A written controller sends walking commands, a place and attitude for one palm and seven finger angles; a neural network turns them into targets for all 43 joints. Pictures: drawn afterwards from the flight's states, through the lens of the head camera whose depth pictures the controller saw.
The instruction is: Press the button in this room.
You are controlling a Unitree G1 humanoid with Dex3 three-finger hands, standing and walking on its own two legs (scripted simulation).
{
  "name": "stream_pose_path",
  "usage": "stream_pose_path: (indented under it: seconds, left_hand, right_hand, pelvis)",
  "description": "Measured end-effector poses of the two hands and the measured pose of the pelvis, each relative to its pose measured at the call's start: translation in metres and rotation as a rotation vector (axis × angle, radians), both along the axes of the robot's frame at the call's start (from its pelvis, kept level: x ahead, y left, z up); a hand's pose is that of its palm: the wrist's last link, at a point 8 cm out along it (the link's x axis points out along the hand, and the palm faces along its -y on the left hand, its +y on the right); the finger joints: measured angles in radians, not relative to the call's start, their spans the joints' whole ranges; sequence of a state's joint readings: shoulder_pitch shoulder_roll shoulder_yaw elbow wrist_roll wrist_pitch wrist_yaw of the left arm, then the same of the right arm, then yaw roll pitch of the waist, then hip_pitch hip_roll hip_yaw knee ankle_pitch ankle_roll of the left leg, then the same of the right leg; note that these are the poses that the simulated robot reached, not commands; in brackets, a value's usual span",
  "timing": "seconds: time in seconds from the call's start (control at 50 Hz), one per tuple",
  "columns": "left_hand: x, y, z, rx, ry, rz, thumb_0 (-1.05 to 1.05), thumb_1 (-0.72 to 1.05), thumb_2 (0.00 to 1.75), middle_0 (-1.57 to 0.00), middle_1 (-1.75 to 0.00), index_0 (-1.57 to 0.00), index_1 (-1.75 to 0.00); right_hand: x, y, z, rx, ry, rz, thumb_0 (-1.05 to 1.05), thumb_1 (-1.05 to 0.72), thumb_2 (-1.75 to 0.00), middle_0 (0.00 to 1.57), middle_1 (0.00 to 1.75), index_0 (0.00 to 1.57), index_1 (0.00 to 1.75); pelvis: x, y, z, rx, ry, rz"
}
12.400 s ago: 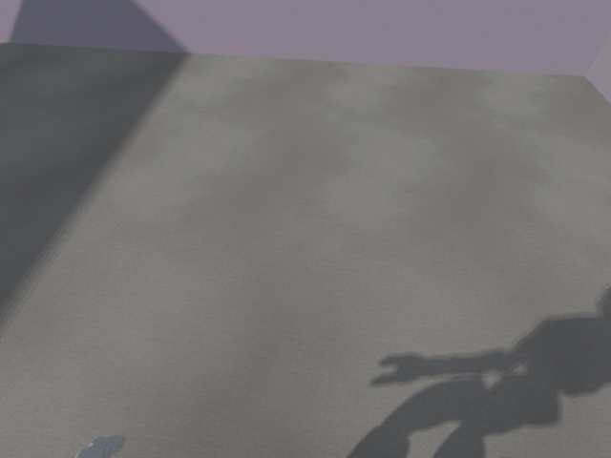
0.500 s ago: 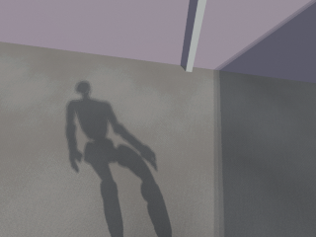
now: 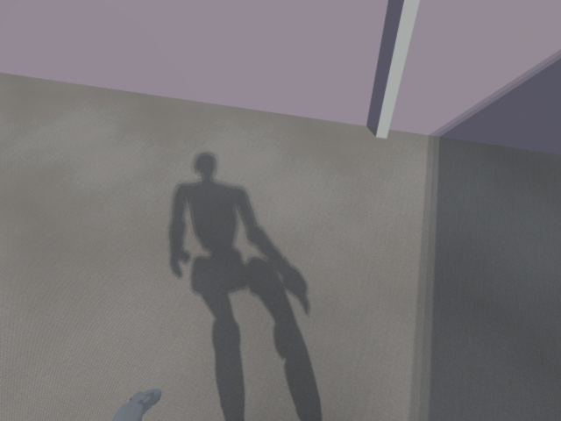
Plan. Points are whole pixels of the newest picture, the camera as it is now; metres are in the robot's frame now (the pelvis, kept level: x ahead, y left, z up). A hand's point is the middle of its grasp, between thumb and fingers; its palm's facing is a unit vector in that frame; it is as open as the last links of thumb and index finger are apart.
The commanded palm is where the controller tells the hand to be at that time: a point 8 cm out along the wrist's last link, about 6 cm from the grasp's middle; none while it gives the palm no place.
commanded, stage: turn or walk to find it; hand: left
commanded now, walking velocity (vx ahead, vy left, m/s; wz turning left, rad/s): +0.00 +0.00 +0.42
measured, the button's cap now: out of the picture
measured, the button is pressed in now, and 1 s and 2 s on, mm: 0 0 0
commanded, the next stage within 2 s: none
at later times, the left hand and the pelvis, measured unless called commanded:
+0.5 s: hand out of the picture -0.07 +0.23 -0.18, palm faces +0.30 -0.92 -0.24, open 7.4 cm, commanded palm none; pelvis -0.04 +0.02 +0.00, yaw +14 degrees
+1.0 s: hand out of the picture -0.02 +0.19 -0.13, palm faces +0.43 -0.85 -0.29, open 7.4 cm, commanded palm none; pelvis -0.04 -0.03 +0.01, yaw +26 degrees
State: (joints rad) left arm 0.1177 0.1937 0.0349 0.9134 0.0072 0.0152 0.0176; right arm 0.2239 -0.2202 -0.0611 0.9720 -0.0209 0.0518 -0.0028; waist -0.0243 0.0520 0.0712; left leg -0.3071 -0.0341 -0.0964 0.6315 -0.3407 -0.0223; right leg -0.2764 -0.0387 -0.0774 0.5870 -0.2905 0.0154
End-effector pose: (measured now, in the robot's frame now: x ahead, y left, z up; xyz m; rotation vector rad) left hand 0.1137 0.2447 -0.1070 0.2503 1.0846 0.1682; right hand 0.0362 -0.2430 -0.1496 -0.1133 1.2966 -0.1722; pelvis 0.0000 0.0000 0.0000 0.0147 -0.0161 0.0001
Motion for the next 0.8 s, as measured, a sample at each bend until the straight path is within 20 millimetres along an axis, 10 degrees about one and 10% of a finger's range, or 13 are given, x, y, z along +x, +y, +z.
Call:
stream_pose_path:
  seconds: [0.28, 0.52, 0.8]
  left_hand:
    - [-0.103, -0.016, 0.0, -0.029, 0.111, 0.196, 0.01, 0.9, 0.9, -0.2, -0.3, -0.21, -0.3]
    - [-0.204, 0.03, -0.041, -0.091, 0.268, 0.376, 0.01, 0.91, 0.9, -0.2, -0.3, -0.2, -0.3]
    - [-0.167, 0.037, -0.009, -0.045, 0.104, 0.411, 0.01, 0.91, 0.9, -0.2, -0.29, -0.2, -0.3]
  right_hand:
    - [0.003, -0.026, 0.012, -0.027, 0.089, 0.144, 0.0, -0.91, -0.9, 0.19, 0.3, 0.2, 0.3]
    - [0.066, 0.042, 0.03, -0.083, -0.087, 0.335, 0.0, -0.91, -0.9, 0.19, 0.3, 0.2, 0.3]
    - [0.061, 0.054, 0.025, -0.024, -0.063, 0.404, 0.0, -0.9, -0.9, 0.2, 0.3, 0.2, 0.3]
  pelvis:
    - [-0.016, -0.014, 0.012, 0.02, -0.001, 0.156]
    - [-0.037, 0.022, -0.002, -0.011, 0.004, 0.241]
    - [-0.041, 0.012, 0.011, -0.013, 0.005, 0.35]
